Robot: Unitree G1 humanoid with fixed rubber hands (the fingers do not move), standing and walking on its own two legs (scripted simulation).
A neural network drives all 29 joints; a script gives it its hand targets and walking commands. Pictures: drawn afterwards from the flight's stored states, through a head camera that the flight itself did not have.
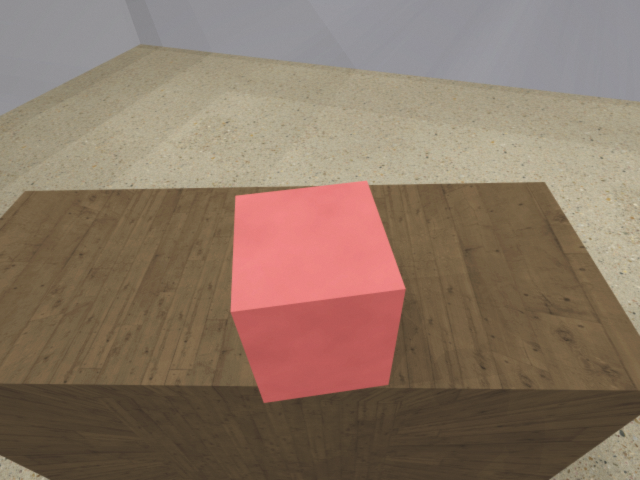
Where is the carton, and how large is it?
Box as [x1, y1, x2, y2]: [231, 181, 405, 402]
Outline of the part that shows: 366,181 235,196 231,314 264,402 383,385 388,383 405,288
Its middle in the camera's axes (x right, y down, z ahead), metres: -0.01 +0.08 +0.60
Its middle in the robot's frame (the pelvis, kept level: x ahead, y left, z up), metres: +0.41 +0.04 -0.01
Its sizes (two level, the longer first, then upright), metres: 0.210 0.200 0.250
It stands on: a pedestal, 0.64 m high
